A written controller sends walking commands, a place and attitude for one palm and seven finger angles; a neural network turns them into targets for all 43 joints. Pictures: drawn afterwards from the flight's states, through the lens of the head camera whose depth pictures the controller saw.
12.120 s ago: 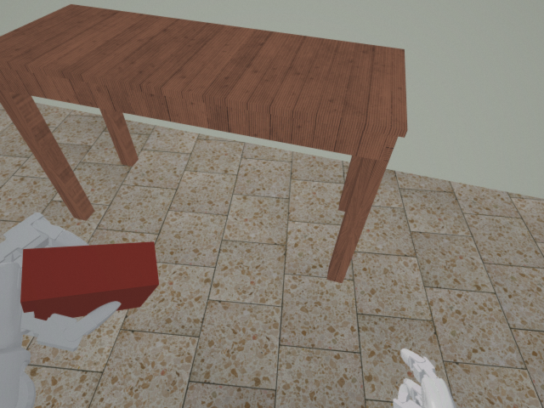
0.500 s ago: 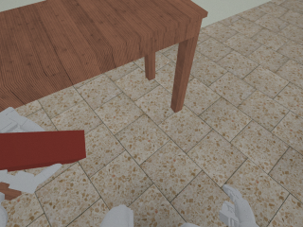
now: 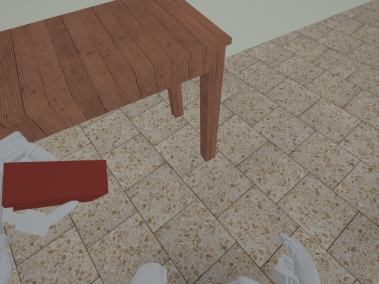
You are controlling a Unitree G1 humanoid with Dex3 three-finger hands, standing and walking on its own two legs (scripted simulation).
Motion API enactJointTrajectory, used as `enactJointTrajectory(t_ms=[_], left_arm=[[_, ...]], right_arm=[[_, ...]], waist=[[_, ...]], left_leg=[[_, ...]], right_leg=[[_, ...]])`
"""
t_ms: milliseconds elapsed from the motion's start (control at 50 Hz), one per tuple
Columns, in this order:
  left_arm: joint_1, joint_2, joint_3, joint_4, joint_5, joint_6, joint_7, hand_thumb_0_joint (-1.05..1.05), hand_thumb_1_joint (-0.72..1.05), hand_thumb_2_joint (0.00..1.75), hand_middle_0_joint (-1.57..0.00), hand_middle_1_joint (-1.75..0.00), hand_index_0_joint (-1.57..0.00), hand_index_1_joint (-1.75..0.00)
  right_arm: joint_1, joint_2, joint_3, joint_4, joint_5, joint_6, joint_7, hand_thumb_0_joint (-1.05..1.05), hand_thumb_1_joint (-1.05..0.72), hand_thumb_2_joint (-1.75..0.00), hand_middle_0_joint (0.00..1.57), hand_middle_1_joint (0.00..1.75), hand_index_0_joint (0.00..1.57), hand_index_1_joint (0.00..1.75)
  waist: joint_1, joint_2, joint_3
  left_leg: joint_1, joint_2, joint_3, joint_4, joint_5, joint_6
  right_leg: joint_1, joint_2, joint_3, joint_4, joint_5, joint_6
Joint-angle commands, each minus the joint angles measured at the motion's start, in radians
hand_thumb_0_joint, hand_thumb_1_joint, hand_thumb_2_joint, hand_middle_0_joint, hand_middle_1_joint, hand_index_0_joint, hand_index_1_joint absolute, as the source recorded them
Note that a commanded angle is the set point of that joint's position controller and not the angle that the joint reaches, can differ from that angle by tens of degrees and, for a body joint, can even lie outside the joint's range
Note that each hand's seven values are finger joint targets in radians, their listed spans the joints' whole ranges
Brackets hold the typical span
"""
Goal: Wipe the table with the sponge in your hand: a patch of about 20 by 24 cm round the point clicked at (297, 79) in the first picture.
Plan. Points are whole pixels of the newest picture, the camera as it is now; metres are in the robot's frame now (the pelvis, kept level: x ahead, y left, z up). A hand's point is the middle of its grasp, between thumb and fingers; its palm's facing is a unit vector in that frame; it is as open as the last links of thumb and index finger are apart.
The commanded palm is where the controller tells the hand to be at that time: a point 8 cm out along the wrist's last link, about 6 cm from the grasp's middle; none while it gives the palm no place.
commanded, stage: take the last steps up to it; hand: left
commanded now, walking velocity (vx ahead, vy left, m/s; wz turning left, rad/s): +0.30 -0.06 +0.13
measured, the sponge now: (71, 184) +0.24 +0.20 +0.15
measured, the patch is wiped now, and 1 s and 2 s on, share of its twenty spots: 0.00 0.00 0.00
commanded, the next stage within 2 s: come to a stop and stand still in 1.92 s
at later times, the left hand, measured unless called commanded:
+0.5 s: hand (104, 129) +0.31 +0.15 +0.19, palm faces +0.44 -0.76 -0.48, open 9.4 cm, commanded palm +0.26 +0.19 +0.19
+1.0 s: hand (137, 83) +0.43 +0.13 +0.19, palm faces +0.48 -0.76 -0.43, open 9.4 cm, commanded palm +0.35 +0.16 +0.19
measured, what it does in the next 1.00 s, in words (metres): walks ahead: left foot, then right foot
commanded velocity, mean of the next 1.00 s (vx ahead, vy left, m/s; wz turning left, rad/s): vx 0.30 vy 0.00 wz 0.09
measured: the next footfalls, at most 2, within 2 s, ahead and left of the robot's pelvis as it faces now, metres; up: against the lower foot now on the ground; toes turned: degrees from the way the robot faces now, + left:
left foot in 0.22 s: +0.15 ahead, +0.08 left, +0.00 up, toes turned +13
right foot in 0.52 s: +0.20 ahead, -0.23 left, +0.00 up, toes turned -7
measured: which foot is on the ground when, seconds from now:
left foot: up 0.00-0.20, down 0.22-0.52, up 0.54-0.86, down 0.88-1.00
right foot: down 0.00-0.24, up 0.26-0.50, down 0.52-0.90, up 0.92-1.00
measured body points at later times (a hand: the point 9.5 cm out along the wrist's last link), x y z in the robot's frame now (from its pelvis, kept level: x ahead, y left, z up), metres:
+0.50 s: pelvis +0.11 -0.09 +0.01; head +0.15 -0.10 +0.46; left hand +0.28 +0.19 +0.22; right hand +0.30 -0.28 -0.08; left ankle +0.11 +0.07 -0.72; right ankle +0.15 -0.22 -0.71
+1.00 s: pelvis +0.22 -0.14 +0.01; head +0.26 -0.13 +0.46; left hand +0.40 +0.17 +0.21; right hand +0.42 -0.36 -0.07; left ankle +0.25 -0.03 -0.72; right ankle +0.18 -0.24 -0.66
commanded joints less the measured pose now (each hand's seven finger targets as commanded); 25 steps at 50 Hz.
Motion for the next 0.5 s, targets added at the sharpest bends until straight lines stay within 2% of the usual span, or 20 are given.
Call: enactJointTrajectory(t_ms=[0, 40, 80, 120, 140, 160, 180, 200, 220, 240, 260, 280, 300, 320, 340, 360, 380, 420, 460, 480], left_arm=[[0.007, 0.207, 0.188, -0.253, -0.019, -0.068, 0.048, 0.00, 0.10, 1.30, -1.20, -1.60, -1.20, -1.60], [0.032, 0.193, 0.186, -0.246, -0.019, -0.072, 0.055, 0.00, 0.10, 1.30, -1.20, -1.60, -1.20, -1.60], [0.055, 0.181, 0.178, -0.255, -0.023, -0.073, 0.060, 0.00, 0.10, 1.30, -1.20, -1.60, -1.20, -1.60], [0.040, 0.167, 0.162, -0.251, -0.024, -0.069, 0.066, 0.00, 0.10, 1.30, -1.20, -1.60, -1.20, -1.60], [0.021, 0.165, 0.153, -0.261, -0.025, -0.069, 0.070, 0.00, 0.10, 1.30, -1.20, -1.60, -1.20, -1.60], [0.018, 0.167, 0.144, -0.263, -0.026, -0.068, 0.073, 0.00, 0.10, 1.30, -1.20, -1.60, -1.20, -1.60], [-0.002, 0.163, 0.131, -0.273, -0.024, -0.076, 0.071, 0.00, 0.10, 1.30, -1.20, -1.60, -1.20, -1.60], [-0.035, 0.160, 0.122, -0.293, -0.020, -0.087, 0.072, 0.00, 0.10, 1.30, -1.20, -1.60, -1.20, -1.60], [-0.073, 0.161, 0.113, -0.287, -0.025, -0.099, 0.071, 0.00, 0.10, 1.30, -1.20, -1.60, -1.20, -1.60], [-0.075, 0.218, 0.150, -0.207, -0.015, -0.103, 0.060, 0.00, 0.10, 1.30, -1.20, -1.60, -1.20, -1.60], [-0.106, 0.238, 0.161, -0.233, -0.016, -0.106, 0.051, 0.00, 0.10, 1.30, -1.20, -1.60, -1.20, -1.60], [-0.105, 0.227, 0.155, -0.242, -0.011, -0.105, 0.046, 0.00, 0.10, 1.30, -1.20, -1.60, -1.20, -1.60], [-0.062, 0.197, 0.142, -0.250, -0.011, -0.103, 0.041, 0.00, 0.10, 1.30, -1.20, -1.60, -1.20, -1.60], [-0.023, 0.166, 0.129, -0.269, -0.014, -0.101, 0.038, 0.00, 0.10, 1.30, -1.20, -1.60, -1.20, -1.60], [0.008, 0.153, 0.126, -0.278, -0.019, -0.099, 0.037, 0.00, 0.10, 1.30, -1.20, -1.60, -1.20, -1.60], [0.005, 0.159, 0.131, -0.292, -0.013, -0.098, 0.036, 0.00, 0.10, 1.30, -1.20, -1.60, -1.20, -1.60], [0.018, 0.128, 0.110, -0.267, -0.019, -0.097, 0.035, 0.00, 0.10, 1.30, -1.20, -1.60, -1.20, -1.60], [-0.007, 0.118, 0.100, -0.202, -0.019, -0.091, 0.037, 0.00, 0.10, 1.30, -1.20, -1.60, -1.20, -1.60], [-0.063, 0.128, 0.101, -0.157, -0.013, -0.080, 0.040, 0.00, 0.10, 1.30, -1.20, -1.60, -1.20, -1.60], [-0.093, 0.138, 0.099, -0.133, -0.009, -0.075, 0.042, 0.00, 0.10, 1.30, -1.20, -1.60, -1.20, -1.60]], right_arm=[[-0.095, -0.080, -0.027, -0.157, -0.010, -0.038, -0.003, 0.00, -0.90, -0.90, 0.20, 0.30, 0.20, 0.30], [-0.086, -0.075, -0.028, -0.160, -0.019, -0.024, 0.000, 0.00, -0.90, -0.90, 0.20, 0.30, 0.20, 0.30], [-0.088, -0.069, -0.032, -0.182, -0.020, -0.026, -0.003, 0.00, -0.90, -0.90, 0.20, 0.30, 0.20, 0.30], [-0.055, -0.071, -0.034, -0.187, -0.025, -0.032, -0.007, 0.00, -0.90, -0.90, 0.20, 0.30, 0.20, 0.30], [-0.040, -0.075, -0.037, -0.189, -0.026, -0.034, -0.010, 0.00, -0.90, -0.90, 0.20, 0.30, 0.20, 0.30], [-0.027, -0.082, -0.045, -0.193, -0.021, -0.036, -0.019, 0.00, -0.90, -0.90, 0.20, 0.30, 0.20, 0.30], [-0.010, -0.092, -0.053, -0.199, -0.020, -0.041, -0.028, 0.00, -0.90, -0.90, 0.20, 0.30, 0.20, 0.30], [-0.014, -0.119, -0.062, -0.209, -0.018, -0.044, -0.028, 0.00, -0.90, -0.90, 0.20, 0.30, 0.20, 0.30], [-0.013, -0.119, -0.059, -0.210, -0.013, -0.051, -0.021, 0.00, -0.90, -0.90, 0.20, 0.30, 0.20, 0.30], [-0.036, -0.114, -0.044, -0.199, -0.022, -0.061, -0.020, 0.00, -0.90, -0.90, 0.20, 0.30, 0.20, 0.30], [-0.049, -0.102, -0.047, -0.195, -0.019, -0.069, -0.021, 0.00, -0.90, -0.90, 0.20, 0.30, 0.20, 0.30], [-0.045, -0.109, -0.053, -0.183, -0.015, -0.071, -0.018, 0.00, -0.90, -0.90, 0.20, 0.30, 0.20, 0.30], [-0.032, -0.105, -0.057, -0.177, -0.011, -0.075, -0.013, 0.00, -0.90, -0.90, 0.20, 0.30, 0.20, 0.30], [-0.020, -0.106, -0.059, -0.177, -0.009, -0.079, -0.008, 0.00, -0.90, -0.90, 0.20, 0.30, 0.20, 0.30], [-0.016, -0.108, -0.058, -0.181, -0.010, -0.085, -0.005, 0.00, -0.90, -0.90, 0.20, 0.30, 0.20, 0.30], [-0.015, -0.106, -0.057, -0.183, -0.011, -0.094, -0.002, 0.00, -0.90, -0.90, 0.20, 0.30, 0.20, 0.30], [-0.009, -0.107, -0.056, -0.186, -0.011, -0.101, -0.003, 0.00, -0.90, -0.90, 0.20, 0.30, 0.20, 0.30], [-0.006, -0.109, -0.053, -0.182, -0.010, -0.109, -0.007, 0.00, -0.90, -0.90, 0.20, 0.30, 0.20, 0.30], [-0.008, -0.098, -0.048, -0.179, -0.006, -0.103, -0.017, 0.00, -0.90, -0.90, 0.20, 0.30, 0.20, 0.30], [-0.009, -0.088, -0.048, -0.174, -0.004, -0.099, -0.022, 0.00, -0.90, -0.90, 0.20, 0.30, 0.20, 0.30]], waist=[[-0.004, -0.179, -0.223], [-0.001, -0.189, -0.244], [0.017, -0.214, -0.253], [0.009, -0.199, -0.263], [0.001, -0.169, -0.276], [-0.010, -0.112, -0.285], [-0.022, -0.047, -0.294], [-0.028, 0.128, -0.306], [-0.025, 0.267, -0.277], [-0.025, 0.242, -0.248], [-0.021, 0.202, -0.223], [-0.023, 0.152, -0.187], [-0.010, 0.125, -0.196], [-0.006, 0.148, -0.212], [-0.003, 0.189, -0.221], [0.002, 0.195, -0.229], [-0.007, 0.220, -0.218], [-0.007, 0.203, -0.204], [-0.001, 0.096, -0.213], [0.001, -0.032, -0.202]], left_leg=[[-0.184, -0.010, 0.002, 0.054, 0.030, -0.003], [-0.095, -0.030, 0.063, -0.154, 0.076, 0.002], [-0.029, -0.049, 0.116, -0.335, 0.103, 0.012], [0.045, -0.082, 0.170, -0.484, 0.189, 0.011], [0.111, -0.099, 0.187, -0.562, 0.247, 0.012], [0.219, -0.100, 0.186, -0.647, 0.299, 0.022], [0.355, -0.070, 0.140, -0.692, 0.325, 0.051], [0.472, 0.089, -0.110, -0.750, 0.394, 0.130], [0.566, 0.286, -0.414, -0.803, 0.586, 0.242], [0.453, 0.353, -0.518, -0.861, 0.373, 0.284], [0.435, 0.347, -0.519, -0.858, 0.298, 0.303], [0.405, 0.327, -0.434, -0.854, 0.303, 0.304], [0.396, 0.283, -0.320, -0.835, 0.348, 0.280], [0.374, 0.235, -0.209, -0.822, 0.400, 0.245], [0.336, 0.202, -0.129, -0.818, 0.432, 0.219], [0.291, 0.167, -0.060, -0.816, 0.424, 0.190], [0.261, 0.153, -0.023, -0.809, 0.410, 0.175], [0.215, 0.140, 0.018, -0.759, 0.296, 0.153], [0.140, 0.085, 0.068, -0.622, 0.110, 0.107], [0.078, 0.027, 0.108, -0.449, 0.032, 0.078]], right_leg=[[0.291, -0.294, 0.314, -0.337, 0.301, -0.163], [0.284, -0.254, 0.214, -0.314, 0.374, -0.145], [0.300, -0.245, 0.191, -0.296, 0.388, -0.143], [0.298, -0.220, 0.168, -0.270, 0.346, -0.126], [0.284, -0.204, 0.157, -0.240, 0.297, -0.110], [0.242, -0.181, 0.136, -0.176, 0.255, -0.082], [0.156, -0.142, 0.125, -0.043, 0.260, -0.051], [-0.008, -0.053, 0.077, 0.142, 0.082, 0.004], [-0.223, 0.043, 0.083, 0.354, -0.299, 0.038], [-0.260, 0.015, 0.186, 0.500, -0.304, 0.030], [-0.305, -0.004, 0.222, 0.544, -0.256, 0.034], [-0.348, -0.031, 0.223, 0.534, -0.220, 0.044], [-0.327, -0.041, 0.201, 0.476, -0.176, 0.049], [-0.272, -0.041, 0.163, 0.388, -0.146, 0.053], [-0.197, -0.034, 0.128, 0.289, -0.120, 0.057], [-0.107, -0.019, 0.090, 0.201, -0.086, 0.059], [-0.056, -0.001, 0.055, 0.125, -0.083, 0.064], [0.046, 0.029, 0.004, -0.002, -0.049, 0.071], [0.191, 0.057, -0.030, -0.134, 0.011, 0.072], [0.230, 0.001, 0.062, -0.222, -0.023, 0.044]])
